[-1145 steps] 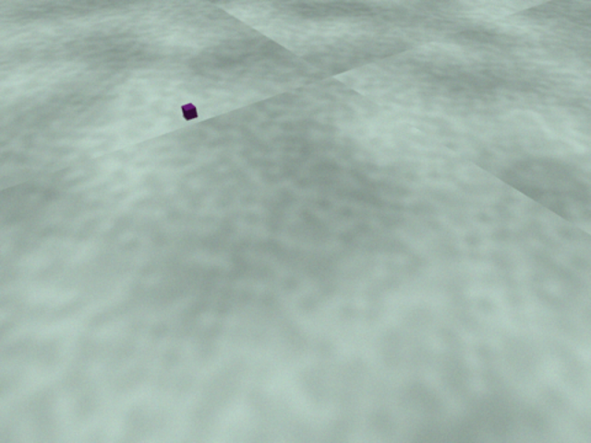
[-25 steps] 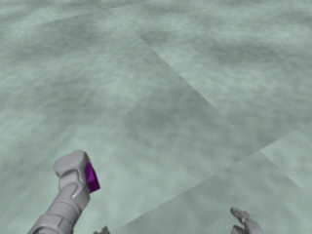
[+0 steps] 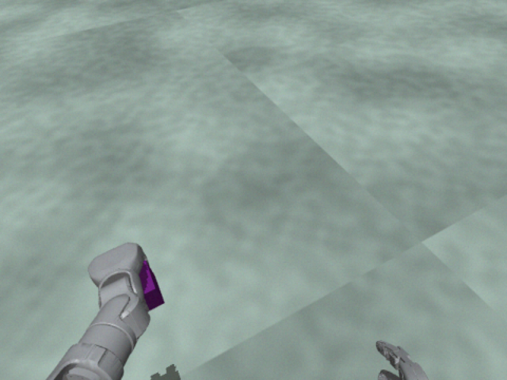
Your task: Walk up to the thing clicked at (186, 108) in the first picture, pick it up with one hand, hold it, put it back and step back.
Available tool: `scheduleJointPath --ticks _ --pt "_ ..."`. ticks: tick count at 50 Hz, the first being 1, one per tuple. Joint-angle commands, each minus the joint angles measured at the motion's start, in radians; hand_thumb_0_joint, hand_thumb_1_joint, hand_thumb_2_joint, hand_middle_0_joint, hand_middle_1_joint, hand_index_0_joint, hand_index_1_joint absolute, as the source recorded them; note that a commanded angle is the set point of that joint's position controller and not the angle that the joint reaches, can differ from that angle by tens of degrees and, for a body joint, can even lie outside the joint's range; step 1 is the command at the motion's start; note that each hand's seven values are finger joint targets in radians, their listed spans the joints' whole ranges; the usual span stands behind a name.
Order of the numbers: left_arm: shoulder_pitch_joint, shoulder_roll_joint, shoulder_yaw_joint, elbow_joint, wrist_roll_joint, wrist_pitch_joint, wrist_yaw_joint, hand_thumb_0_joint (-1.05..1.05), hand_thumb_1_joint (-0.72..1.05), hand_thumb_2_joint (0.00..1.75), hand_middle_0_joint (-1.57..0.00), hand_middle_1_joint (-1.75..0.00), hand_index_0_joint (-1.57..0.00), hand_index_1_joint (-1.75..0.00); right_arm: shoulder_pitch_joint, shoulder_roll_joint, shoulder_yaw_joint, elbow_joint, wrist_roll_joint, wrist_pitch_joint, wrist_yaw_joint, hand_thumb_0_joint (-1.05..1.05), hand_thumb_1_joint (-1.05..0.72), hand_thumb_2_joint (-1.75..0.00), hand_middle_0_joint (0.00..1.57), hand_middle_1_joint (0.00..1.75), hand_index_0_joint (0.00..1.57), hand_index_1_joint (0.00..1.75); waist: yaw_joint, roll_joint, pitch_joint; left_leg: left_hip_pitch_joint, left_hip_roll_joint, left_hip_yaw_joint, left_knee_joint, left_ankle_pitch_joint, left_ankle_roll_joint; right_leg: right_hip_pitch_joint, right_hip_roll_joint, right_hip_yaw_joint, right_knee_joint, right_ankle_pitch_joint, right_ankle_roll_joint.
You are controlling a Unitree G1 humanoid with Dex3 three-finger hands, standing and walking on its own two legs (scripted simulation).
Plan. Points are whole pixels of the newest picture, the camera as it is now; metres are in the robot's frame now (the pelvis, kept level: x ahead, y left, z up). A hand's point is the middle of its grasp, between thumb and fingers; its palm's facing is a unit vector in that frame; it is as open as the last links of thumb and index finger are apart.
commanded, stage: crouch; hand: left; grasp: from above
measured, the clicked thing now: (138, 289) +0.31 +0.23 -0.08
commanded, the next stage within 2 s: lower in 1.92 s
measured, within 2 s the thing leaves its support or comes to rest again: neither
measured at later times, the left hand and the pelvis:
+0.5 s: hand (147, 314) +0.30 +0.24 -0.17, palm faces -0.44 -0.15 -0.88, open 9.2 cm; pelvis -0.02 +0.00 -0.05, yaw +0 degrees
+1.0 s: hand (169, 329) +0.35 +0.26 -0.42, palm faces -0.40 -0.18 -0.90, open 9.3 cm; pelvis -0.07 +0.01 -0.26, yaw -3 degrees
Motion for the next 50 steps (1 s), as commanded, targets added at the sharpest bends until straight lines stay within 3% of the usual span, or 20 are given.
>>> scheduleJointPath --ticks 1,8,15,17,18,22,24,25,26,27,28,30,33,34,37,39,41,42,46,50 --pt "-0.345 0.178 0.061 -0.156 0.037 0.014 0.043 0.00 0.59 0.46 -0.97 -0.47 -0.99 -0.45 -0.083 -0.119 -0.039 -0.131 0.005 -0.043 -0.005 0.00 -0.86 -0.89 0.20 0.30 0.20 0.30 -0.008 -0.068 -0.249 0.126 -0.042 0.002 -0.045 0.206 0.027 0.057 0.046 -0.010 -0.075 0.233 -0.010" --pt "-0.308 0.180 0.074 -0.074 0.055 -0.058 0.065 0.00 0.63 0.47 -1.01 -0.45 -1.03 -0.44 -0.046 -0.118 -0.045 -0.134 0.000 -0.044 -0.003 0.00 -0.86 -0.89 0.20 0.30 0.20 0.30 -0.025 -0.114 -0.190 0.068 -0.051 0.006 -0.028 0.143 0.034 0.013 0.036 -0.007 -0.076 0.176 -0.007" --pt "-0.362 0.171 0.108 0.076 0.095 -0.153 0.178 0.00 0.68 0.44 -1.04 -0.46 -1.06 -0.43 0.042 -0.124 -0.067 -0.088 -0.013 -0.029 0.007 0.00 -0.87 -0.89 0.20 0.30 0.20 0.30 -0.063 -0.093 -0.227 -0.015 -0.043 0.012 0.075 0.156 0.024 -0.080 0.035 -0.003 0.026 0.195 -0.016" --pt "-0.412 0.189 0.133 0.116 0.106 -0.186 0.218 0.00 0.66 0.47 -1.02 -0.49 -1.05 -0.46 0.066 -0.127 -0.076 -0.068 -0.019 -0.025 0.009 0.00 -0.87 -0.89 0.20 0.30 0.20 0.30 -0.075 -0.075 -0.260 -0.087 -0.042 0.020 0.152 0.149 0.023 -0.151 0.032 0.007 0.091 0.196 -0.016" --pt "-0.413 0.145 0.119 0.161 0.112 -0.199 0.235 0.00 0.68 0.45 -1.03 -0.49 -1.06 -0.46 0.075 -0.124 -0.076 -0.061 -0.024 -0.023 0.012 0.00 -0.87 -0.89 0.20 0.30 0.20 0.30 -0.092 -0.074 -0.272 -0.128 -0.041 0.018 0.193 0.140 0.019 -0.195 0.031 0.008 0.138 0.191 -0.018" --pt "-0.481 0.133 0.162 0.284 0.133 -0.252 0.328 0.00 0.69 0.44 -1.04 -0.46 -1.07 -0.42 0.100 -0.130 -0.093 -0.048 -0.049 -0.023 0.024 0.00 -0.86 -0.88 0.20 0.30 0.20 0.30 -0.100 -0.042 -0.366 -0.310 -0.029 0.012 0.391 0.087 0.009 -0.422 0.040 -0.001 0.344 0.127 -0.033" --pt "-0.550 0.202 0.215 0.308 0.141 -0.269 0.383 0.00 0.73 0.44 -1.07 -0.45 -1.10 -0.42 0.110 -0.137 -0.094 -0.045 -0.063 -0.029 0.030 0.00 -0.86 -0.88 0.20 0.30 0.20 0.30 -0.089 0.017 -0.438 -0.389 -0.024 0.006 0.477 0.074 0.003 -0.522 0.042 -0.006 0.436 0.104 -0.040" --pt "-0.588 0.207 0.224 0.318 0.137 -0.273 0.407 0.00 0.75 0.47 -1.09 -0.47 -1.12 -0.44 0.108 -0.134 -0.093 -0.041 -0.070 -0.032 0.032 0.00 -0.86 -0.89 0.20 0.30 0.20 0.30 -0.093 0.037 -0.485 -0.422 -0.021 0.003 0.528 0.071 0.003 -0.573 0.044 -0.012 0.485 0.100 -0.043" --pt "-0.600 0.187 0.211 0.372 0.138 -0.271 0.425 0.00 0.75 0.50 -1.11 -0.46 -1.13 -0.44 0.119 -0.136 -0.094 -0.032 -0.074 -0.033 0.032 0.00 -0.87 -0.89 0.20 0.30 0.20 0.30 -0.114 0.017 -0.508 -0.472 -0.018 -0.003 0.574 0.056 0.007 -0.616 0.044 -0.018 0.523 0.092 -0.042" --pt "-0.632 0.203 0.219 0.399 0.137 -0.272 0.443 0.00 0.73 0.52 -1.11 -0.43 -1.12 -0.43 0.119 -0.142 -0.094 -0.030 -0.077 -0.037 0.035 0.00 -0.87 -0.89 0.20 0.30 0.20 0.30 -0.126 0.015 -0.518 -0.538 -0.016 -0.010 0.619 0.036 0.011 -0.678 0.047 -0.023 0.565 0.074 -0.043" --pt "-0.649 0.243 0.247 0.414 0.124 -0.273 0.459 0.00 0.71 0.53 -1.11 -0.44 -1.11 -0.43 0.128 -0.149 -0.095 -0.026 -0.081 -0.041 0.036 0.00 -0.87 -0.89 0.20 0.30 0.20 0.30 -0.120 0.022 -0.548 -0.589 -0.015 -0.016 0.650 0.011 0.010 -0.716 0.048 -0.028 0.606 0.047 -0.047" --pt "-0.654 0.262 0.272 0.448 0.098 -0.265 0.480 0.00 0.71 0.55 -1.12 -0.43 -1.11 -0.43 0.117 -0.154 -0.093 -0.025 -0.092 -0.049 0.041 0.00 -0.86 -0.89 0.20 0.30 0.20 0.30 -0.107 0.082 -0.628 -0.621 -0.012 -0.023 0.699 -0.016 0.006 -0.800 0.053 -0.039 0.668 0.000 -0.057" --pt "-0.709 0.248 0.277 0.492 0.067 -0.238 0.492 0.00 0.71 0.56 -1.13 -0.44 -1.12 -0.44 0.112 -0.154 -0.093 -0.016 -0.098 -0.061 0.046 0.00 -0.87 -0.89 0.20 0.30 0.20 0.30 -0.133 0.060 -0.660 -0.749 -0.012 -0.032 0.763 -0.090 0.009 -0.863 0.060 -0.048 0.738 -0.048 -0.058" --pt "-0.708 0.281 0.303 0.494 0.045 -0.233 0.491 0.00 0.73 0.55 -1.12 -0.46 -1.13 -0.46 0.109 -0.159 -0.093 -0.010 -0.101 -0.065 0.049 0.00 -0.87 -0.89 0.20 0.30 0.20 0.30 -0.122 0.065 -0.700 -0.764 -0.009 -0.032 0.792 -0.089 0.011 -0.878 0.059 -0.051 0.763 -0.051 -0.056" --pt "-0.719 0.330 0.326 0.503 0.044 -0.233 0.469 0.00 0.75 0.55 -1.14 -0.46 -1.15 -0.46 0.104 -0.159 -0.092 0.006 -0.112 -0.078 0.055 0.00 -0.87 -0.89 0.20 0.30 0.20 0.30 -0.133 0.067 -0.752 -0.860 -0.007 -0.035 0.871 -0.121 0.016 -0.926 0.062 -0.058 0.838 -0.075 -0.056" --pt "-0.717 0.366 0.342 0.509 0.058 -0.244 0.451 0.00 0.77 0.53 -1.14 -0.47 -1.15 -0.46 0.102 -0.155 -0.089 0.013 -0.119 -0.082 0.056 0.00 -0.87 -0.89 0.20 0.30 0.20 0.30 -0.127 0.083 -0.747 -0.907 -0.006 -0.039 0.917 -0.148 0.019 -0.982 0.062 -0.067 0.886 -0.105 -0.057" --pt "-0.709 0.372 0.340 0.511 0.068 -0.272 0.426 0.00 0.75 0.53 -1.14 -0.46 -1.15 -0.45 0.106 -0.140 -0.084 0.010 -0.122 -0.085 0.059 0.00 -0.88 -0.89 0.20 0.30 0.20 0.30 -0.147 0.054 -0.733 -0.986 -0.006 -0.045 0.970 -0.202 0.028 -1.032 0.060 -0.069 0.919 -0.151 -0.054" --pt "-0.728 0.403 0.350 0.508 0.083 -0.289 0.416 0.00 0.73 0.49 -1.12 -0.45 -1.13 -0.43 0.115 -0.151 -0.085 0.014 -0.124 -0.086 0.059 0.00 -0.87 -0.89 0.20 0.30 0.20 0.30 -0.148 0.062 -0.753 -1.013 -0.006 -0.042 1.003 -0.199 0.031 -1.049 0.061 -0.068 0.946 -0.145 -0.053" --pt "-0.768 0.447 0.358 0.475 0.125 -0.356 0.401 0.00 0.70 0.42 -1.09 -0.40 -1.11 -0.38 0.109 -0.150 -0.080 0.012 -0.128 -0.090 0.061 0.00 -0.87 -0.89 0.20 0.30 0.20 0.30 -0.159 0.088 -0.746 -1.069 -0.007 -0.061 1.072 -0.317 0.031 -1.207 0.055 -0.073 1.012 -0.273 -0.054" --pt "-0.825 0.468 0.371 0.455 0.148 -0.397 0.418 0.00 0.67 0.42 -1.06 -0.43 -1.08 -0.40 0.132 -0.171 -0.072 0.029 -0.137 -0.096 0.067 0.00 -0.87 -0.89 0.20 0.30 0.20 0.30 -0.177 0.139 -0.811 -1.059 -0.002 -0.071 1.152 -0.268 0.023 -1.296 0.052 -0.090 1.107 -0.219 -0.056"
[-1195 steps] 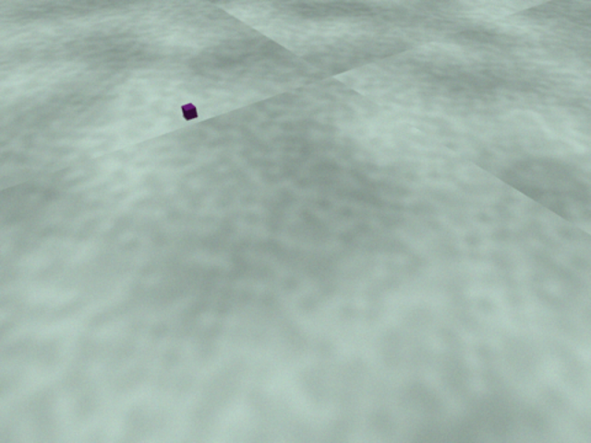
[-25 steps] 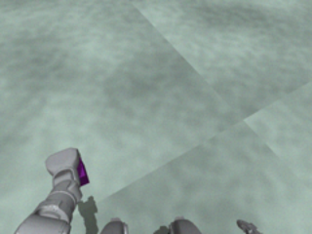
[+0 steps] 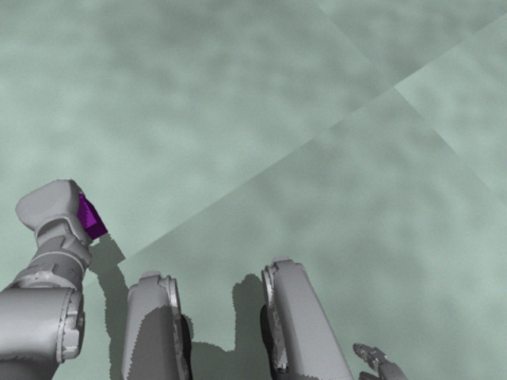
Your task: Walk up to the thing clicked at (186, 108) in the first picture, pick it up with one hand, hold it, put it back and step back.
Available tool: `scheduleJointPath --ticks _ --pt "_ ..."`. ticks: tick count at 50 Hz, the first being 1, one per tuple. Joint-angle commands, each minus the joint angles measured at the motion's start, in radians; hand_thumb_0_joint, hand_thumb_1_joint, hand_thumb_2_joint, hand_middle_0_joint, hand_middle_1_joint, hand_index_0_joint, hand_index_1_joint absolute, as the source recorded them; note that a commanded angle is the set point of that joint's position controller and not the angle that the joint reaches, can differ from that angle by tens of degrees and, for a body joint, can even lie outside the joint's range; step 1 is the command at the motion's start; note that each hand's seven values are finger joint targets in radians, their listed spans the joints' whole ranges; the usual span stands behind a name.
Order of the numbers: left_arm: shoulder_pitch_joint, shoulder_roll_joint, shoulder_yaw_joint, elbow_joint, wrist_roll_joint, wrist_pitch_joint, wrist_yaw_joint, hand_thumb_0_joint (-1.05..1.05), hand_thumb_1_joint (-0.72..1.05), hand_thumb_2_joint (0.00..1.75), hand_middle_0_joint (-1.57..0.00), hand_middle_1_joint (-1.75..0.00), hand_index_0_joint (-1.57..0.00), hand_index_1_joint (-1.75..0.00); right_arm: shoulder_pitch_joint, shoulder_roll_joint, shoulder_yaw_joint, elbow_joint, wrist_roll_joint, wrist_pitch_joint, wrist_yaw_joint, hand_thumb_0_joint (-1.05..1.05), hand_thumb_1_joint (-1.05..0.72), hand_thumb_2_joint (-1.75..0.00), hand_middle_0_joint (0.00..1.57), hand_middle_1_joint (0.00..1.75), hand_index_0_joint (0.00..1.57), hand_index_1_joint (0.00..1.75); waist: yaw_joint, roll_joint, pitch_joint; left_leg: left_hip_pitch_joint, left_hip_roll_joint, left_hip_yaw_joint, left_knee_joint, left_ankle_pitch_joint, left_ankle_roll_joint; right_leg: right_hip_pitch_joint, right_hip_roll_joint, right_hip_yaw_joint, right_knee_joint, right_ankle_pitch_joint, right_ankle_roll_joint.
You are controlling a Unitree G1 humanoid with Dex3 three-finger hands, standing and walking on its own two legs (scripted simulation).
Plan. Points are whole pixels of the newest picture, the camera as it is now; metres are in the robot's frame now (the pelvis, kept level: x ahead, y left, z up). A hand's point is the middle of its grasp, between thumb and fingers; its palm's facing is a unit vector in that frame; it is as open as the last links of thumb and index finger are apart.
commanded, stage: crouch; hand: left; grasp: from above
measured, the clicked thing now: (77, 222) +0.41 +0.27 -0.19
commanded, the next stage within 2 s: lower in 0.92 s
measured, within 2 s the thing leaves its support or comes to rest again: neither
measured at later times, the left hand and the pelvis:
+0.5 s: hand (86, 227) +0.42 +0.28 -0.27, palm faces -0.38 -0.21 -0.90, open 9.2 cm; pelvis -0.01 -0.01 -0.10, yaw -2 degrees
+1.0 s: hand (93, 228) +0.43 +0.29 -0.32, palm faces -0.37 -0.21 -0.91, open 9.2 cm; pelvis -0.02 -0.01 -0.16, yaw -3 degrees
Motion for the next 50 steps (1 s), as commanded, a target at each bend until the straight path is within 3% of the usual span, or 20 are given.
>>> scheduleJointPath --ticks 1,3,7,9,13,18,24,27,30,36,39,45,47,50 --pt "-0.362 0.275 0.026 -0.168 0.037 -0.039 0.065 0.00 0.66 0.44 -1.05 -0.44 -1.08 -0.41 0.149 -0.224 -0.062 -0.031 -0.004 -0.027 -0.010 0.00 -0.88 -0.89 0.20 0.30 0.20 0.30 -0.019 0.150 -0.639 0.467 -0.029 0.020 -0.134 0.128 0.013 0.180 0.023 -0.073 -0.150 0.178 -0.064" --pt "-0.418 0.291 0.031 -0.178 0.038 -0.047 0.078 0.00 0.65 0.46 -1.04 -0.46 -1.06 -0.43 0.155 -0.229 -0.061 -0.022 -0.008 -0.031 -0.007 0.00 -0.88 -0.89 0.20 0.30 0.20 0.30 -0.033 0.155 -0.649 0.455 -0.026 0.014 -0.108 0.118 0.012 0.136 0.024 -0.078 -0.119 0.170 -0.065" --pt "-0.380 0.313 0.045 -0.147 0.046 -0.046 0.086 0.00 0.62 0.48 -1.05 -0.43 -1.06 -0.42 0.151 -0.229 -0.060 -0.012 -0.017 -0.029 0.005 0.00 -0.88 -0.89 0.20 0.30 0.20 0.30 -0.010 0.169 -0.670 0.399 -0.028 0.030 -0.039 0.152 0.013 0.127 0.029 -0.077 -0.063 0.202 -0.063" --pt "-0.378 0.355 0.072 -0.150 0.054 -0.046 0.083 0.00 0.63 0.49 -1.06 -0.43 -1.07 -0.42 0.152 -0.233 -0.060 -0.017 -0.020 -0.026 0.009 0.00 -0.88 -0.89 0.20 0.30 0.20 0.30 0.000 0.185 -0.672 0.382 -0.029 0.034 -0.015 0.164 0.014 0.122 0.029 -0.074 -0.039 0.213 -0.063" --pt "-0.392 0.327 0.063 -0.144 0.052 -0.045 0.071 0.00 0.60 0.48 -1.04 -0.41 -1.04 -0.41 0.152 -0.238 -0.064 -0.017 -0.028 -0.023 0.020 0.00 -0.88 -0.89 0.20 0.30 0.20 0.30 -0.018 0.200 -0.656 0.382 -0.023 0.020 0.032 0.196 0.011 0.056 0.028 -0.083 0.018 0.239 -0.064" --pt "-0.391 0.393 0.090 -0.132 0.061 -0.064 0.053 0.00 0.59 0.46 -1.03 -0.40 -1.04 -0.40 0.158 -0.246 -0.064 -0.017 -0.035 -0.018 0.036 0.00 -0.88 -0.89 0.20 0.30 0.20 0.30 -0.009 0.165 -0.633 0.268 -0.025 0.036 0.095 0.168 0.023 0.077 0.037 -0.077 0.050 0.226 -0.056" --pt "-0.414 0.394 0.091 -0.084 0.070 -0.085 0.048 0.00 0.55 0.44 -1.00 -0.40 -1.01 -0.40 0.161 -0.250 -0.062 -0.014 -0.041 -0.014 0.051 0.00 -0.89 -0.90 0.20 0.30 0.20 0.30 -0.024 0.148 -0.598 0.204 -0.024 0.038 0.151 0.133 0.026 0.018 0.044 -0.083 0.092 0.195 -0.055" --pt "-0.417 0.445 0.115 -0.090 0.081 -0.093 0.054 0.00 0.58 0.45 -1.02 -0.41 -1.03 -0.40 0.154 -0.259 -0.058 -0.015 -0.044 -0.012 0.056 0.00 -0.89 -0.90 0.20 0.30 0.20 0.30 -0.008 0.169 -0.620 0.199 -0.025 0.041 0.169 0.128 0.024 0.012 0.046 -0.086 0.118 0.183 -0.057" --pt "-0.441 0.417 0.103 -0.063 0.087 -0.099 0.054 0.00 0.59 0.49 -1.03 -0.42 -1.03 -0.42 0.162 -0.264 -0.059 -0.007 -0.047 -0.014 0.060 0.00 -0.89 -0.90 0.20 0.30 0.20 0.30 -0.028 0.174 -0.581 0.186 -0.024 0.030 0.184 0.104 0.023 -0.053 0.045 -0.096 0.145 0.160 -0.060" --pt "-0.474 0.468 0.125 -0.042 0.094 -0.113 0.065 0.00 0.61 0.50 -1.05 -0.42 -1.05 -0.42 0.155 -0.275 -0.053 0.001 -0.051 -0.016 0.065 0.00 -0.89 -0.90 0.20 0.30 0.20 0.30 -0.024 0.195 -0.583 0.139 -0.026 0.026 0.210 0.061 0.022 -0.096 0.048 -0.105 0.187 0.119 -0.063" --pt "-0.474 0.463 0.121 -0.013 0.095 -0.118 0.069 0.00 0.64 0.53 -1.08 -0.43 -1.08 -0.43 0.161 -0.268 -0.042 0.004 -0.057 -0.019 0.069 0.00 -0.89 -0.90 0.20 0.30 0.20 0.30 -0.038 0.170 -0.560 0.087 -0.029 0.037 0.241 0.067 0.027 -0.082 0.050 -0.101 0.192 0.126 -0.057" --pt "-0.484 0.509 0.142 -0.006 0.105 -0.125 0.069 0.00 0.67 0.54 -1.11 -0.43 -1.11 -0.44 0.171 -0.280 -0.036 0.011 -0.060 -0.021 0.080 0.00 -0.89 -0.90 0.20 0.30 0.20 0.30 -0.033 0.177 -0.577 0.073 -0.027 0.037 0.278 0.094 0.030 -0.080 0.052 -0.107 0.229 0.154 -0.057" --pt "-0.492 0.493 0.124 -0.005 0.106 -0.125 0.062 0.00 0.65 0.55 -1.11 -0.41 -1.10 -0.43 0.169 -0.277 -0.034 0.012 -0.062 -0.021 0.084 0.00 -0.90 -0.90 0.20 0.30 0.20 0.30 -0.038 0.189 -0.565 0.074 -0.026 0.038 0.287 0.089 0.029 -0.101 0.056 -0.109 0.236 0.149 -0.059" --pt "-0.470 0.503 0.144 0.009 0.098 -0.128 0.068 0.00 0.67 0.54 -1.13 -0.40 -1.12 -0.41 0.169 -0.285 -0.031 0.016 -0.062 -0.022 0.087 0.00 -0.90 -0.90 0.20 0.30 0.20 0.30 -0.032 0.191 -0.538 0.063 -0.027 0.033 0.287 0.070 0.027 -0.124 0.054 -0.117 0.248 0.128 -0.060"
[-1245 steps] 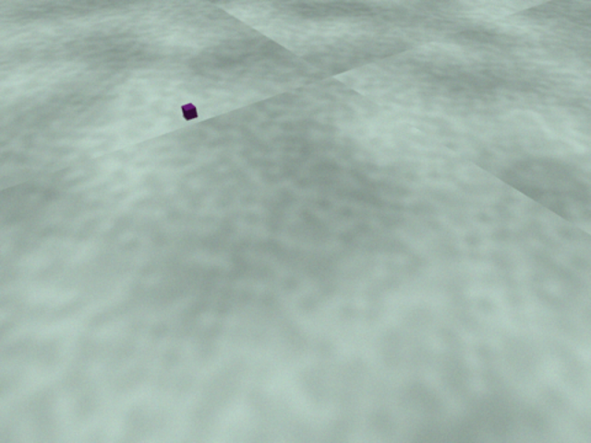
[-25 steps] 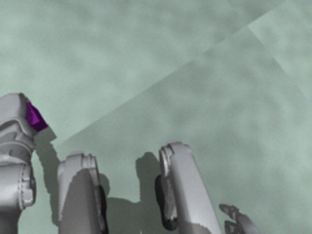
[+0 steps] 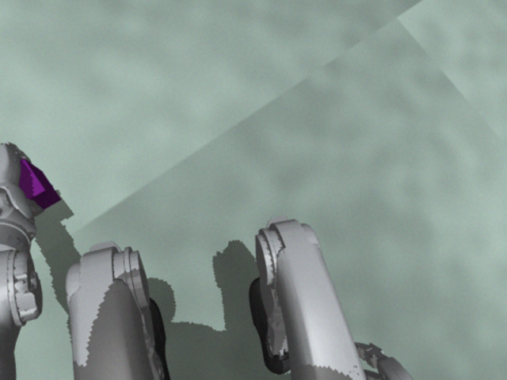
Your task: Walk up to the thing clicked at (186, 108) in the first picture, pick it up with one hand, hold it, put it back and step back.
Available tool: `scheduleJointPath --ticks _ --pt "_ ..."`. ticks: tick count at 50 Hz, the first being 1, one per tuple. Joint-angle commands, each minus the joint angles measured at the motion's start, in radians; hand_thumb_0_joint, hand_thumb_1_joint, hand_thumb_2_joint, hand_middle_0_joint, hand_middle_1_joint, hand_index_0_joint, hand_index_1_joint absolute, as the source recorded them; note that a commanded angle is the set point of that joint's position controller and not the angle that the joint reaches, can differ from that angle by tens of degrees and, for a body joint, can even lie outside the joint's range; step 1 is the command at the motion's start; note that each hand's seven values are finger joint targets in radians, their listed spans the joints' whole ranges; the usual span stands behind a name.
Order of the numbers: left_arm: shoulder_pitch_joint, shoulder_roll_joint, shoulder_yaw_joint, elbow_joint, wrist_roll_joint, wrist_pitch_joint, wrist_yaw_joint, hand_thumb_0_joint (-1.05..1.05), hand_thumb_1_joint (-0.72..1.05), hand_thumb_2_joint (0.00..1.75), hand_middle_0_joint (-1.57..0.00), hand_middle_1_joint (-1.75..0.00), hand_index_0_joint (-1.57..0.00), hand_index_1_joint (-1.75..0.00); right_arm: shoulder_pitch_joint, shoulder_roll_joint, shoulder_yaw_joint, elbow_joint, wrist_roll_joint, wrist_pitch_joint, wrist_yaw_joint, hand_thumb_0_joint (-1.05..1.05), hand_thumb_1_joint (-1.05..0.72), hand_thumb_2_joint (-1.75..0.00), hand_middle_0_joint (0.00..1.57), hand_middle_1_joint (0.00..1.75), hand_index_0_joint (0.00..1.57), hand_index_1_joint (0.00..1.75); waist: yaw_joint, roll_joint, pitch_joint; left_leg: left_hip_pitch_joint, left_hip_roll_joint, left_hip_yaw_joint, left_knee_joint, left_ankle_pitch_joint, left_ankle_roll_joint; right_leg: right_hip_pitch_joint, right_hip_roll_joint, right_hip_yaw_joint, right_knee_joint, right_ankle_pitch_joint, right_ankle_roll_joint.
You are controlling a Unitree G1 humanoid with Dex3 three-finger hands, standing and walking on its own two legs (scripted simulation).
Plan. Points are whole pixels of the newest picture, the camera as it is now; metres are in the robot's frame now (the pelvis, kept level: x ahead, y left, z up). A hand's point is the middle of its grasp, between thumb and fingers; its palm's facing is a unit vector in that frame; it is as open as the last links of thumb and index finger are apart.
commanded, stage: lower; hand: left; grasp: from above
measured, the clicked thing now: (24, 190) +0.44 +0.32 -0.20
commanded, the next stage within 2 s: rest in 0.36 s
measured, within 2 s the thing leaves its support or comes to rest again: rests again in 1.12 s
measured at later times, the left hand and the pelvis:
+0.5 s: hand (33, 196) +0.43 +0.31 -0.22, palm faces -0.36 -0.24 -0.90, open 9.2 cm; pelvis +0.00 +0.00 -0.03, yaw -2 degrees
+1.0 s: hand (48, 196) +0.44 +0.31 -0.26, palm faces -0.36 -0.26 -0.90, open 9.2 cm; pelvis +0.01 +0.00 -0.05, yaw -5 degrees
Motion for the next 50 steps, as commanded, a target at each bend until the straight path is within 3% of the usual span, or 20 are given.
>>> scheduleJointPath --ticks 1,6,9,10,14,23,25,26,28,31,33,34,35,36,40,41,43,44,49,50 --pt "-0.295 0.293 0.011 -0.144 0.004 -0.002 0.047 0.00 0.67 0.57 -1.14 -0.42 -1.12 -0.43 0.199 -0.225 -0.061 -0.005 0.005 -0.007 -0.004 0.00 -0.90 -0.90 0.20 0.30 0.20 0.30 0.010 0.248 -0.687 0.515 -0.022 0.106 -0.219 0.119 0.040 0.314 0.028 -0.096 -0.251 0.179 -0.066" --pt "-0.315 0.289 -0.018 -0.096 0.005 -0.021 0.033 0.00 0.57 0.52 -1.08 -0.37 -1.05 -0.40 0.198 -0.228 -0.050 -0.005 0.005 -0.009 0.000 0.00 -0.90 -0.90 0.20 0.30 0.20 0.30 -0.017 0.198 -0.622 0.415 -0.023 0.105 -0.176 0.107 0.048 0.312 0.035 -0.095 -0.237 0.176 -0.059" --pt "-0.329 0.338 0.017 -0.111 0.021 -0.042 0.045 0.00 0.61 0.55 -1.09 -0.42 -1.07 -0.44 0.212 -0.245 -0.039 -0.004 -0.005 -0.015 0.005 0.00 -0.89 -0.90 0.20 0.30 0.20 0.30 -0.017 0.212 -0.633 0.434 -0.023 0.097 -0.155 0.135 0.046 0.304 0.033 -0.111 -0.208 0.201 -0.059" --pt "-0.297 0.306 -0.002 -0.057 0.024 -0.041 0.050 0.00 0.60 0.57 -1.10 -0.41 -1.08 -0.44 0.197 -0.237 -0.033 -0.011 -0.004 -0.016 0.008 0.00 -0.90 -0.90 0.20 0.30 0.20 0.30 -0.015 0.219 -0.624 0.435 -0.022 0.098 -0.155 0.126 0.043 0.300 0.036 -0.111 -0.202 0.192 -0.061" --pt "-0.336 0.352 0.029 -0.066 0.030 -0.058 0.084 0.00 0.63 0.57 -1.10 -0.45 -1.08 -0.46 0.193 -0.251 -0.026 -0.013 -0.015 -0.020 0.014 0.00 -0.90 -0.90 0.20 0.30 0.20 0.30 -0.024 0.245 -0.632 0.422 -0.021 0.092 -0.135 0.113 0.042 0.285 0.040 -0.121 -0.187 0.185 -0.059" --pt "-0.326 0.368 0.057 -0.066 0.034 -0.043 0.136 0.00 0.63 0.62 -1.10 -0.48 -1.08 -0.50 0.185 -0.260 -0.017 -0.018 -0.032 -0.025 0.030 0.00 -0.90 -0.90 0.20 0.30 0.20 0.30 -0.039 0.320 -0.626 0.470 -0.014 0.076 -0.118 0.130 0.033 0.246 0.042 -0.147 -0.148 0.207 -0.063" --pt "-0.313 0.362 0.050 -0.050 0.030 -0.039 0.137 0.00 0.57 0.59 -1.08 -0.37 -1.05 -0.41 0.180 -0.253 -0.010 -0.019 -0.035 -0.026 0.036 0.00 -0.89 -0.90 0.20 0.30 0.20 0.30 -0.042 0.316 -0.618 0.461 -0.011 0.075 -0.100 0.146 0.035 0.249 0.043 -0.145 -0.143 0.228 -0.060" --pt "-0.330 0.376 0.058 -0.063 0.034 -0.043 0.137 0.00 0.57 0.60 -1.07 -0.38 -1.04 -0.41 0.193 -0.261 -0.009 -0.015 -0.039 -0.026 0.038 0.00 -0.89 -0.90 0.20 0.30 0.20 0.30 -0.060 0.307 -0.627 0.455 -0.011 0.075 -0.086 0.170 0.038 0.266 0.044 -0.146 -0.144 0.254 -0.056" --pt "-0.291 0.370 0.047 -0.015 0.023 -0.044 0.133 0.00 0.55 0.56 -1.06 -0.37 -1.03 -0.39 0.180 -0.260 -0.003 -0.013 -0.037 -0.028 0.044 0.00 -0.89 -0.90 0.20 0.30 0.20 0.30 -0.048 0.289 -0.601 0.420 -0.011 0.071 -0.081 0.155 0.041 0.265 0.047 -0.144 -0.137 0.240 -0.056" --pt "-0.296 0.404 0.074 -0.038 0.026 -0.059 0.136 0.00 0.57 0.56 -1.06 -0.38 -1.04 -0.40 0.198 -0.272 0.005 -0.012 -0.048 -0.035 0.049 0.00 -0.89 -0.90 0.20 0.30 0.20 0.30 -0.056 0.296 -0.618 0.442 -0.010 0.065 -0.068 0.201 0.037 0.297 0.050 -0.158 -0.127 0.280 -0.054" --pt "-0.295 0.398 0.056 -0.012 0.031 -0.064 0.131 0.00 0.58 0.54 -1.06 -0.38 -1.04 -0.40 0.187 -0.269 0.012 -0.018 -0.048 -0.042 0.056 0.00 -0.89 -0.90 0.20 0.30 0.20 0.30 -0.066 0.300 -0.604 0.441 -0.008 0.063 -0.054 0.204 0.039 0.294 0.049 -0.157 -0.118 0.289 -0.054" --pt "-0.285 0.436 0.092 -0.013 0.032 -0.067 0.139 0.00 0.59 0.57 -1.07 -0.40 -1.05 -0.42 0.196 -0.283 0.012 -0.016 -0.052 -0.039 0.056 0.00 -0.89 -0.90 0.20 0.30 0.20 0.30 -0.065 0.291 -0.617 0.430 -0.008 0.061 -0.055 0.209 0.041 0.314 0.053 -0.159 -0.126 0.296 -0.052" --pt "-0.290 0.408 0.069 0.015 0.031 -0.071 0.139 0.00 0.60 0.57 -1.08 -0.39 -1.06 -0.41 0.193 -0.278 0.020 -0.026 -0.051 -0.043 0.061 0.00 -0.89 -0.90 0.20 0.30 0.20 0.30 -0.073 0.287 -0.581 0.405 -0.011 0.060 -0.052 0.183 0.042 0.300 0.050 -0.161 -0.121 0.270 -0.052" --pt "-0.291 0.425 0.082 0.020 0.031 -0.074 0.142 0.00 0.61 0.57 -1.09 -0.39 -1.07 -0.41 0.200 -0.284 0.020 -0.019 -0.058 -0.047 0.064 0.00 -0.89 -0.90 0.20 0.30 0.20 0.30 -0.081 0.283 -0.570 0.404 -0.008 0.060 -0.048 0.182 0.043 0.306 0.051 -0.163 -0.125 0.271 -0.051" --pt "-0.285 0.423 0.061 0.039 0.026 -0.088 0.152 0.00 0.64 0.56 -1.10 -0.39 -1.08 -0.41 0.172 -0.290 0.034 -0.035 -0.056 -0.062 0.069 0.00 -0.89 -0.90 0.20 0.30 0.20 0.30 -0.072 0.304 -0.555 0.404 -0.005 0.046 -0.060 0.130 0.040 0.282 0.060 -0.175 -0.128 0.218 -0.056" --pt "-0.297 0.416 0.049 0.052 0.030 -0.089 0.155 0.00 0.64 0.56 -1.10 -0.38 -1.08 -0.40 0.176 -0.293 0.042 -0.035 -0.060 -0.067 0.071 0.00 -0.89 -0.90 0.20 0.30 0.20 0.30 -0.088 0.290 -0.539 0.402 -0.006 0.045 -0.051 0.124 0.040 0.278 0.057 -0.177 -0.120 0.213 -0.055" --pt "-0.301 0.473 0.083 0.029 0.036 -0.096 0.169 0.00 0.65 0.59 -1.12 -0.38 -1.10 -0.41 0.179 -0.301 0.044 -0.034 -0.064 -0.067 0.072 0.00 -0.89 -0.90 0.20 0.30 0.20 0.30 -0.083 0.302 -0.575 0.400 -0.004 0.045 -0.042 0.163 0.041 0.320 0.063 -0.174 -0.121 0.256 -0.051" --pt "-0.296 0.437 0.055 0.063 0.042 -0.093 0.171 0.00 0.66 0.58 -1.13 -0.38 -1.11 -0.40 0.179 -0.301 0.050 -0.038 -0.066 -0.074 0.077 0.00 -0.89 -0.90 0.20 0.30 0.20 0.30 -0.093 0.292 -0.544 0.403 -0.005 0.043 -0.038 0.146 0.041 0.294 0.058 -0.175 -0.117 0.238 -0.051" --pt "-0.286 0.457 0.081 0.074 0.036 -0.092 0.214 0.00 0.66 0.58 -1.12 -0.40 -1.10 -0.42 0.167 -0.310 0.063 -0.034 -0.072 -0.086 0.084 0.00 -0.89 -0.90 0.20 0.30 0.20 0.30 -0.093 0.316 -0.545 0.415 0.001 0.036 -0.043 0.160 0.035 0.309 0.067 -0.186 -0.119 0.254 -0.050" --pt "-0.328 0.466 0.069 0.070 0.041 -0.092 0.216 0.00 0.68 0.58 -1.12 -0.41 -1.11 -0.42 0.167 -0.311 0.064 -0.039 -0.077 -0.094 0.087 0.00 -0.89 -0.90 0.20 0.30 0.20 0.30 -0.113 0.332 -0.527 0.423 0.003 0.032 -0.035 0.152 0.033 0.281 0.064 -0.194 -0.106 0.246 -0.052"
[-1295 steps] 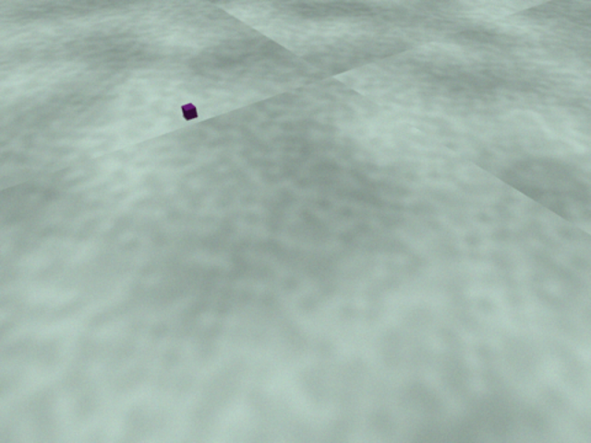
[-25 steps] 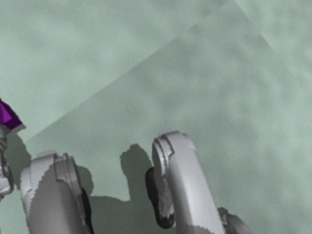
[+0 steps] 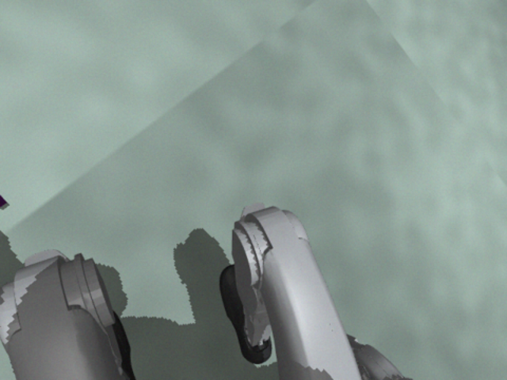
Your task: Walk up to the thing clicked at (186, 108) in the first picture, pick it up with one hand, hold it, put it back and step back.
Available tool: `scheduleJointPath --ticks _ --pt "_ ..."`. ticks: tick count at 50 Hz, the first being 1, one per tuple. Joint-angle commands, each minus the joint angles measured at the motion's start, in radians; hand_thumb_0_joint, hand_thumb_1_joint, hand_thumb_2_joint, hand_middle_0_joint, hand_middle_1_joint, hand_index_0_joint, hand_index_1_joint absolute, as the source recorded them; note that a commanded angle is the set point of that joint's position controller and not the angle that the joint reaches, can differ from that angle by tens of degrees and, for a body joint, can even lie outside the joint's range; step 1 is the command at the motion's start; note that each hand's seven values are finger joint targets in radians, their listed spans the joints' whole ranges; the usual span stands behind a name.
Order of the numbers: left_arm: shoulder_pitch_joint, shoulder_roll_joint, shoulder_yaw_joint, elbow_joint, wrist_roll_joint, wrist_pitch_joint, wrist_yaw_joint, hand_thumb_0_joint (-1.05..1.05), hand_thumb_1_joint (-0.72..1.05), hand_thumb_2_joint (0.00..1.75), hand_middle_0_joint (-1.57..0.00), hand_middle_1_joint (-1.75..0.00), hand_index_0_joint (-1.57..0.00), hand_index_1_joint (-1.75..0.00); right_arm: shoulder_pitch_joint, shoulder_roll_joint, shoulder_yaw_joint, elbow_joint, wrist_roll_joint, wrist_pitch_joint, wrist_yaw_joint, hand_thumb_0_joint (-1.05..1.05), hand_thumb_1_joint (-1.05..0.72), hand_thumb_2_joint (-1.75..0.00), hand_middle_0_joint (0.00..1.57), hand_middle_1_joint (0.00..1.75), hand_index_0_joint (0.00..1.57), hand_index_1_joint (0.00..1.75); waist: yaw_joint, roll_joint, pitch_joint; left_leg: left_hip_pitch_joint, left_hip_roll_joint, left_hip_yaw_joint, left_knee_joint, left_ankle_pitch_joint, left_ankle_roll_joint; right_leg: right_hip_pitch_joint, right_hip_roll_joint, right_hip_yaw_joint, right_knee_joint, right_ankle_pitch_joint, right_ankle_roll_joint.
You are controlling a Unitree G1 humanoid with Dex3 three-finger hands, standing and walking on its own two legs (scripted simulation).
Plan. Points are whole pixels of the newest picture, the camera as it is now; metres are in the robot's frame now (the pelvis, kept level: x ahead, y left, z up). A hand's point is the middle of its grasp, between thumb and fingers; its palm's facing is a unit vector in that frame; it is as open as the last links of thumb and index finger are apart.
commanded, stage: rest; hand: left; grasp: from above
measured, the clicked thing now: out of the picture +0.42 +0.34 -0.25
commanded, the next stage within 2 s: open in 0.50 s
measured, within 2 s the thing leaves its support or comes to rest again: rests again in 0.12 s
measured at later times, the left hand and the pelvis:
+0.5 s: hand out of the picture +0.41 +0.34 -0.23, palm faces -0.33 -0.30 -0.90, open 9.3 cm; pelvis +0.00 +0.01 +0.00, yaw -2 degrees
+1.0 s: hand out of the picture +0.42 +0.34 -0.23, palm faces -0.33 -0.29 -0.90, open 11.2 cm; pelvis -0.01 +0.01 +0.00, yaw -3 degrees
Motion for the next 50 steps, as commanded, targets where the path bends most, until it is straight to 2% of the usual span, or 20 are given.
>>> scheduleJointPath --ticks 1,5,6,8,11,13,16,18,19,20,21,27,30,33,36,37,41,44,46,50 --pt "-0.298 0.279 -0.019 -0.111 -0.002 0.001 0.069 0.00 0.67 0.61 -1.12 -0.42 -1.10 -0.43 0.201 -0.274 -0.065 0.007 -0.002 -0.020 0.003 0.00 -0.89 -0.90 0.20 0.30 0.20 0.30 -0.030 0.426 -0.677 0.515 0.008 0.134 -0.227 0.192 0.040 0.333 0.031 -0.123 -0.233 0.250 -0.071" --pt "-0.297 0.300 -0.019 -0.093 -0.003 0.005 0.080 0.00 0.67 0.59 -1.12 -0.41 -1.10 -0.43 0.199 -0.282 -0.052 0.002 -0.007 -0.032 0.011 0.00 -0.89 -0.90 0.20 0.30 0.20 0.30 -0.042 0.419 -0.655 0.499 0.008 0.131 -0.215 0.199 0.043 0.347 0.031 -0.126 -0.236 0.262 -0.067" --pt "-0.277 0.327 0.010 -0.101 -0.010 0.006 0.086 0.00 0.66 0.60 -1.11 -0.41 -1.09 -0.43 0.196 -0.294 -0.053 0.006 -0.007 -0.032 0.013 0.00 -0.89 -0.90 0.20 0.30 0.20 0.30 -0.026 0.427 -0.671 0.499 0.009 0.128 -0.224 0.207 0.041 0.359 0.035 -0.128 -0.237 0.266 -0.068" --pt "-0.280 0.285 -0.026 -0.074 -0.014 0.013 0.087 0.00 0.64 0.59 -1.09 -0.42 -1.08 -0.44 0.181 -0.287 -0.048 0.008 -0.007 -0.039 0.018 0.00 -0.89 -0.90 0.20 0.30 0.20 0.30 -0.037 0.438 -0.664 0.518 0.012 0.125 -0.227 0.205 0.037 0.346 0.037 -0.132 -0.230 0.266 -0.070" --pt "-0.248 0.288 -0.017 -0.056 -0.023 0.018 0.093 0.00 0.63 0.63 -1.08 -0.46 -1.07 -0.48 0.173 -0.289 -0.042 0.000 -0.007 -0.042 0.022 0.00 -0.89 -0.90 0.20 0.30 0.20 0.30 -0.028 0.451 -0.662 0.528 0.012 0.119 -0.236 0.209 0.034 0.351 0.038 -0.139 -0.231 0.266 -0.072" --pt "-0.312 0.295 -0.039 -0.070 -0.018 0.015 0.090 0.00 0.63 0.62 -1.08 -0.45 -1.07 -0.47 0.182 -0.301 -0.043 -0.003 -0.014 -0.055 0.031 0.00 -0.89 -0.90 0.20 0.30 0.20 0.30 -0.066 0.431 -0.627 0.509 0.013 0.117 -0.221 0.186 0.039 0.339 0.038 -0.142 -0.234 0.254 -0.068" --pt "-0.263 0.319 -0.008 -0.036 -0.034 0.016 0.100 0.00 0.61 0.61 -1.07 -0.44 -1.06 -0.46 0.172 -0.310 -0.038 0.002 -0.007 -0.061 0.034 0.00 -0.89 -0.90 0.20 0.30 0.20 0.30 -0.042 0.428 -0.625 0.505 0.012 0.109 -0.238 0.186 0.035 0.341 0.037 -0.147 -0.234 0.241 -0.071" --pt "-0.313 0.300 -0.048 -0.034 -0.022 0.014 0.092 0.00 0.62 0.59 -1.08 -0.44 -1.06 -0.45 0.174 -0.300 -0.029 -0.013 -0.013 -0.069 0.043 0.00 -0.89 -0.90 0.20 0.30 0.20 0.30 -0.076 0.419 -0.602 0.495 0.014 0.107 -0.217 0.188 0.039 0.343 0.036 -0.146 -0.233 0.252 -0.067" --pt "-0.273 0.334 -0.001 -0.012 -0.031 0.016 0.099 0.00 0.60 0.60 -1.06 -0.44 -1.05 -0.46 0.189 -0.320 -0.036 0.005 -0.010 -0.066 0.040 0.00 -0.89 -0.90 0.20 0.30 0.20 0.30 -0.062 0.406 -0.621 0.498 0.015 0.103 -0.226 0.202 0.039 0.363 0.040 -0.148 -0.240 0.264 -0.066" --pt "-0.302 0.296 -0.041 -0.024 -0.028 0.014 0.093 0.00 0.61 0.61 -1.06 -0.45 -1.05 -0.46 0.192 -0.305 -0.030 -0.013 -0.010 -0.071 0.045 0.00 -0.89 -0.90 0.20 0.30 0.20 0.30 -0.078 0.407 -0.619 0.500 0.012 0.107 -0.214 0.212 0.041 0.371 0.040 -0.141 -0.241 0.278 -0.065" --pt "-0.281 0.300 -0.032 -0.006 -0.046 0.012 0.098 0.00 0.60 0.59 -1.05 -0.44 -1.04 -0.45 0.174 -0.311 -0.025 -0.005 -0.008 -0.074 0.045 0.00 -0.89 -0.90 0.20 0.30 0.20 0.30 -0.062 0.399 -0.620 0.487 0.017 0.105 -0.217 0.208 0.042 0.376 0.044 -0.142 -0.244 0.274 -0.064" --pt "-0.275 0.362 0.001 0.037 -0.036 0.008 0.101 0.00 0.60 0.59 -1.05 -0.45 -1.04 -0.46 0.194 -0.328 -0.017 -0.006 -0.012 -0.078 0.046 0.00 -0.89 -0.90 0.20 0.30 0.20 0.30 -0.075 0.398 -0.583 0.468 0.015 0.095 -0.230 0.181 0.041 0.377 0.043 -0.153 -0.252 0.241 -0.065" --pt "-0.304 0.345 -0.042 0.045 -0.028 0.003 0.085 0.00 0.60 0.61 -1.05 -0.45 -1.04 -0.46 0.180 -0.331 -0.012 -0.015 -0.014 -0.090 0.049 0.00 -0.89 -0.90 0.20 0.30 0.20 0.30 -0.099 0.379 -0.545 0.457 0.014 0.093 -0.221 0.144 0.045 0.347 0.043 -0.154 -0.249 0.210 -0.063" --pt "-0.254 0.382 -0.006 0.057 -0.027 -0.001 0.090 0.00 0.36 0.54 -0.81 -0.46 -0.80 -0.46 0.185 -0.337 -0.008 -0.007 -0.013 -0.087 0.046 0.00 -0.88 -0.89 0.20 0.30 0.20 0.30 -0.075 0.408 -0.553 0.475 0.015 0.085 -0.244 0.151 0.036 0.359 0.042 -0.161 -0.247 0.209 -0.067" --pt "-0.293 0.379 -0.029 0.042 -0.013 -0.007 0.091 0.00 0.12 0.52 -0.63 -0.50 -0.62 -0.50 0.180 -0.339 -0.003 -0.021 -0.016 -0.090 0.051 0.00 -0.88 -0.89 0.20 0.30 0.20 0.30 -0.096 0.390 -0.549 0.463 0.016 0.086 -0.227 0.158 0.042 0.367 0.047 -0.157 -0.250 0.228 -0.063" --pt "-0.326 0.318 -0.081 0.016 -0.020 -0.009 0.086 0.00 0.04 0.54 -0.59 -0.51 -0.59 -0.52 0.161 -0.329 0.002 -0.036 -0.010 -0.098 0.054 0.00 -0.88 -0.89 0.20 0.30 0.20 0.30 -0.096 0.408 -0.550 0.479 0.014 0.087 -0.229 0.152 0.039 0.347 0.046 -0.157 -0.245 0.221 -0.066" --pt "-0.279 0.396 -0.015 0.041 -0.021 -0.009 0.116 0.00 -0.07 0.64 -0.52 -0.58 -0.50 -0.59 0.180 -0.351 0.003 -0.019 -0.017 -0.095 0.053 0.00 -0.88 -0.90 0.20 0.30 0.20 0.30 -0.081 0.410 -0.568 0.473 0.020 0.082 -0.237 0.160 0.037 0.378 0.051 -0.165 -0.252 0.228 -0.064" --pt "-0.335 0.344 -0.075 0.013 -0.022 -0.001 0.102 0.00 -0.12 0.71 -0.48 -0.63 -0.46 -0.65 0.159 -0.333 0.007 -0.025 -0.018 -0.105 0.058 0.00 -0.88 -0.90 0.20 0.30 0.20 0.30 -0.105 0.446 -0.538 0.500 0.021 0.085 -0.235 0.145 0.031 0.342 0.044 -0.162 -0.240 0.217 -0.066" --pt "-0.297 0.367 -0.047 0.041 -0.036 0.002 0.106 0.00 -0.17 0.70 -0.43 -0.65 -0.41 -0.66 0.168 -0.350 0.002 -0.019 -0.015 -0.109 0.056 0.00 -0.88 -0.90 0.20 0.30 0.20 0.30 -0.099 0.433 -0.545 0.496 0.022 0.079 -0.239 0.140 0.032 0.352 0.047 -0.165 -0.253 0.218 -0.064" --pt "-0.303 0.361 -0.060 0.021 -0.036 0.010 0.103 0.00 -0.23 0.76 -0.37 -0.71 -0.36 -0.72 0.167 -0.341 0.006 -0.017 -0.014 -0.113 0.063 0.00 -0.88 -0.89 0.20 0.30 0.20 0.30 -0.094 0.450 -0.559 0.508 0.023 0.080 -0.238 0.169 0.028 0.363 0.045 -0.165 -0.241 0.241 -0.065"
